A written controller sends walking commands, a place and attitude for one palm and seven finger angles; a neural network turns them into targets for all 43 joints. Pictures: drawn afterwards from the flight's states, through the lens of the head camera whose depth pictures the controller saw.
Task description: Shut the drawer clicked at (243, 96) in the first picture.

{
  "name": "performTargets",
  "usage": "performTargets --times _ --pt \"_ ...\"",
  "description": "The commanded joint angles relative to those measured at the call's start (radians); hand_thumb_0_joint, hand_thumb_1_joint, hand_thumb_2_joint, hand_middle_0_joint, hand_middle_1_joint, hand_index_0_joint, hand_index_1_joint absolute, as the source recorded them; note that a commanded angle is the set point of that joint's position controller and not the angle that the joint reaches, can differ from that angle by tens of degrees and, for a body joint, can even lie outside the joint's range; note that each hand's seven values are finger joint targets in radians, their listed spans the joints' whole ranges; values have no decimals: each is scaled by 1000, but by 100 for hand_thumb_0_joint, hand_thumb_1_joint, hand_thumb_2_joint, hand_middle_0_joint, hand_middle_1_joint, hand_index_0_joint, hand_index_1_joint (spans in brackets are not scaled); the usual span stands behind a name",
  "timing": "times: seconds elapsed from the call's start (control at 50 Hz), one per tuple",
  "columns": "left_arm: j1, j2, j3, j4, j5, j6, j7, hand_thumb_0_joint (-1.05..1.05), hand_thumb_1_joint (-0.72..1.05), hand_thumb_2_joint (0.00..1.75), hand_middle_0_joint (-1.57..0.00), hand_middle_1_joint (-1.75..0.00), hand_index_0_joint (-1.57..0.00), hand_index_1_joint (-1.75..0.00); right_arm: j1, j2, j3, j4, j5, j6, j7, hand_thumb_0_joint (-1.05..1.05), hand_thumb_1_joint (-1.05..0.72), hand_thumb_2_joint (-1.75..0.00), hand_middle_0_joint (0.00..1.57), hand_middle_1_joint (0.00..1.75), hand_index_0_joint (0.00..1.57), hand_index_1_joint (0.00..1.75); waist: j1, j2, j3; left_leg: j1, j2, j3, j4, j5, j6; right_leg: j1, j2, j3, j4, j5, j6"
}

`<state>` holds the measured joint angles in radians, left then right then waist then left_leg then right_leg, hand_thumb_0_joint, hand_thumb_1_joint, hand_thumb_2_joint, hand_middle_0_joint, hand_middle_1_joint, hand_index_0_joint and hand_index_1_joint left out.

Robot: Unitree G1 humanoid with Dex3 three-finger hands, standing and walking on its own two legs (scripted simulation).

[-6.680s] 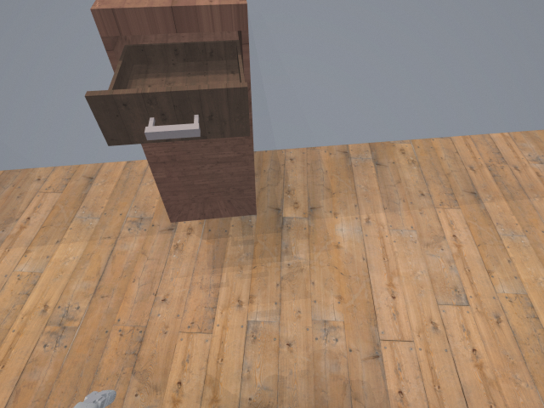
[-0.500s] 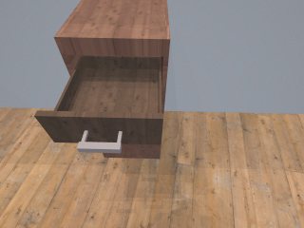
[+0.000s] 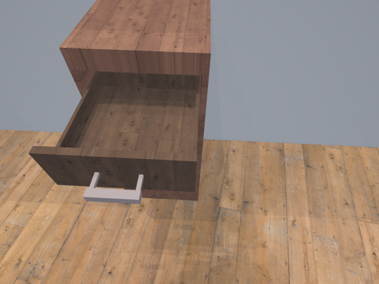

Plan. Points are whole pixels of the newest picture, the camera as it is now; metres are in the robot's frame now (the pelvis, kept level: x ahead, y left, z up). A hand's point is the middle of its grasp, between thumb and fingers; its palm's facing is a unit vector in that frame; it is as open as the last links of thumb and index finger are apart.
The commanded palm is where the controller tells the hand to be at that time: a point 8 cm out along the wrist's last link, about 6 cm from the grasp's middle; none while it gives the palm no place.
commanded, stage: come to a stop and stand still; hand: left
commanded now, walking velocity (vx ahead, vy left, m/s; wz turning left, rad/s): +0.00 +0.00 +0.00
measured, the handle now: (115, 186) +0.30 +0.20 +0.01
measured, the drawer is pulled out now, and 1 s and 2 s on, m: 0.29 0.29 0.29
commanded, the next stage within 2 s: look again from close up in 0.54 s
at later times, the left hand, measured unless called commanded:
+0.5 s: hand out of the picture +0.02 +0.13 -0.17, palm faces +0.04 -0.98 -0.21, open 7.2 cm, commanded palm none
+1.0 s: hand out of the picture +0.02 +0.17 -0.17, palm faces +0.05 -0.97 -0.23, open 7.3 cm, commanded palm none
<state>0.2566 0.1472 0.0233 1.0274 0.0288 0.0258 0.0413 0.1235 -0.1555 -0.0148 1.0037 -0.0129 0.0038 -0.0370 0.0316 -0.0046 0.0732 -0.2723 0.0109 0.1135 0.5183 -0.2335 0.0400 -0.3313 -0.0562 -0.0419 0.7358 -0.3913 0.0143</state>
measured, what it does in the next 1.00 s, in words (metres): steps on the spot: right foot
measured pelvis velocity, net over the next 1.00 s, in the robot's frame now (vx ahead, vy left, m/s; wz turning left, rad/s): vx -0.01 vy -0.02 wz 0.01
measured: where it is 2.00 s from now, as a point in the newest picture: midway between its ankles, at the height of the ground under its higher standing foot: outside the picture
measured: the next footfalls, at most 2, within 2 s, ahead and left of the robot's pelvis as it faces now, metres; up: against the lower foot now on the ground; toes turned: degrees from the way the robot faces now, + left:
right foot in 0.06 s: +0.05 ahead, -0.13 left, +0.00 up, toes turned -2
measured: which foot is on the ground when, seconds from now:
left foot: down 0.00-1.00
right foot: up 0.00-0.04, down 0.06-1.00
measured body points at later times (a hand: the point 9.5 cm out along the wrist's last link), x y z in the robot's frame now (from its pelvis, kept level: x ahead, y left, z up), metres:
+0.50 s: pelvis -0.01 -0.05 +0.01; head +0.00 -0.05 +0.46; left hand +0.02 +0.18 -0.15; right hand -0.03 -0.26 -0.15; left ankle -0.02 +0.08 -0.73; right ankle +0.01 -0.13 -0.73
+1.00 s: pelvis -0.01 -0.02 +0.00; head -0.02 -0.02 +0.45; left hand +0.01 +0.22 -0.15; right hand +0.02 -0.26 -0.15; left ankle -0.02 +0.08 -0.73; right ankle +0.01 -0.13 -0.73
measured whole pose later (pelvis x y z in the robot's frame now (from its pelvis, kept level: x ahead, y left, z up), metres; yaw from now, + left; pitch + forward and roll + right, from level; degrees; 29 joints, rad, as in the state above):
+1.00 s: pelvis -0.01 -0.02 +0.00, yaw +1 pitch -2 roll +0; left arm 0.28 0.18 0.00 1.05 0.01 -0.01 0.04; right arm 0.28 -0.19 -0.01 1.05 -0.01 -0.01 -0.03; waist 0.00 0.01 0.00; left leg -0.19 0.00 0.05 0.51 -0.29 0.02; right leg -0.22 -0.01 -0.07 0.49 -0.24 -0.02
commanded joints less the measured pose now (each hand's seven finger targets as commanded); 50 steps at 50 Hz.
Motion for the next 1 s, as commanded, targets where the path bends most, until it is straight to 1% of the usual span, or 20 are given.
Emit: performTargets --times 0.0,0.02,0.04,0.06,0.1,0.16,0.22,0.26,0.3,0.4,0.48,0.58,0.6,0.62,0.64,0.7,0.76,0.86,0.9,0.98 --pt "178 54 11 -14 1 -11 -4 0 90 90 -20 -30 -20 -30 49 -138 -43 -48 -5 2 6 0 -90 -90 20 30 20 30 12 64 -90 -39 193 -149 -91 165 78 130 4 0 -201 184 2" --pt "157 94 14 -29 5 -22 -2 0 90 90 -20 -30 -20 -30 59 -106 -40 -53 0 7 11 0 -90 -90 20 30 20 30 1 -47 -69 -69 114 -119 -19 15 25 106 -52 119 -306 224 -21" --pt "111 148 15 -47 6 -28 -3 0 90 90 -20 -30 -20 -30 80 -62 -32 -63 5 17 18 0 -90 -90 20 30 20 30 -28 -192 -52 -73 25 -51 49 -152 -24 36 -175 250 -398 187 -71" --pt "68 187 20 -66 0 -27 -8 0 90 90 -20 -30 -20 -30 95 -52 -29 -61 2 25 22 0 -90 -90 20 30 20 30 -36 -212 -42 -36 -2 -45 111 -191 -37 -42 -246 289 -467 113 -132" --pt "25 166 20 -83 1 -30 -4 0 90 90 -20 -30 -20 -30 94 -47 -30 -46 -6 34 23 0 -90 -90 20 30 20 30 -37 -208 -45 -20 12 -72 200 -199 -37 -64 -208 270 -493 80 -161" --pt "18 149 15 -74 -8 -41 -8 0 90 90 -20 -30 -20 -30 141 -44 -17 -11 -2 16 21 0 -90 -90 20 30 20 30 -44 -174 -79 -3 14 -75 98 -112 -42 47 -152 181 -393 318 -146" --pt "35 135 10 -56 -17 -46 -7 0 90 90 -20 -30 -20 -30 172 -53 -5 25 0 -7 15 0 -90 -90 20 30 20 30 -38 -58 -101 92 42 -107 -109 74 -39 93 -106 139 -323 396 -96" --pt "46 118 7 -43 -23 -48 -9 0 90 90 -20 -30 -20 -30 163 -74 1 39 -4 -18 8 0 -90 -90 20 30 20 30 -16 30 -114 106 103 -146 -121 235 -24 132 -61 109 -311 419 -59" --pt "44 125 6 -21 -23 -46 -8 0 90 90 -20 -30 -20 -30 160 -64 7 63 -1 -23 5 0 -90 -90 20 30 20 30 -7 95 -110 83 108 -146 -137 263 -20 187 -56 90 -312 416 -43" --pt "41 125 1 16 -21 -42 -13 0 90 90 -20 -30 -20 -30 194 -55 12 89 -1 -12 5 0 -90 -90 20 30 20 30 -14 17 -26 39 87 -137 -185 33 -34 163 -54 102 -408 212 -54" --pt "42 119 0 30 -22 -41 -14 0 90 90 -20 -30 -20 -30 234 -46 15 107 -5 -7 10 0 -90 -90 20 30 20 30 -23 -20 32 32 65 -128 -188 -25 -34 102 -58 117 -464 58 -56" --pt "66 105 0 39 -22 -45 -13 0 90 90 -20 -30 -20 -30 268 -39 17 117 -6 -7 9 0 -90 -90 20 30 20 30 -29 -32 23 48 60 -120 -177 -17 -33 87 -58 124 -482 32 -59" --pt "37 275 -14 -33 -14 -62 -3 0 90 90 -20 -30 -20 -30 159 -171 -16 -3 -28 2 18 0 -90 -90 20 30 20 30 -58 21 148 28 28 -165 -126 41 -16 8 -20 151 -405 88 -61" --pt "46 235 14 -33 -17 -65 0 0 90 90 -20 -30 -20 -30 199 -152 -37 -17 -19 -19 7 0 -90 -90 20 30 20 30 -44 105 -46 31 72 -145 -50 -45 -14 42 -88 149 -377 -21 -72" --pt "53 202 13 -26 -13 -68 3 0 90 90 -20 -30 -20 -30 210 -112 -32 -4 -18 -22 1 0 -90 -90 20 30 20 30 -48 74 -118 26 54 -136 -3 -48 -14 74 -102 188 -406 -2 -84" --pt "63 173 0 -38 -10 -62 8 0 90 90 -20 -30 -20 -30 261 -71 -21 -3 -12 -9 11 0 -90 -90 20 30 20 30 -56 -141 -114 -9 19 -96 75 -88 -24 83 -147 237 -490 -66 -94" --pt "25 182 13 -38 -13 -69 5 0 90 90 -20 -30 -20 -30 249 -111 -29 1 -6 -23 9 0 -90 -90 20 30 20 30 -69 -61 -30 35 50 -128 4 -2 -11 -11 -115 170 -454 3 -104" --pt "82 145 1 -11 -19 -60 4 0 90 90 -20 -30 -20 -30 223 -114 -10 12 -5 -35 4 0 -90 -90 20 30 20 30 -32 87 -8 4 97 -173 -108 141 -2 106 -44 72 -321 268 -62" --pt "100 129 -8 -12 -17 -53 5 0 90 90 -20 -30 -20 -30 225 -108 0 16 -4 -37 4 0 -90 -90 20 30 20 30 -23 92 -28 15 107 -173 -115 218 1 149 -37 57 -303 309 -56" --pt "91 130 -9 -5 -19 -47 2 0 90 90 -20 -30 -20 -30 202 -124 1 14 -4 -30 4 0 -90 -90 20 30 20 30 -27 53 -1 14 101 -174 -148 133 -1 136 -40 59 -319 268 -45"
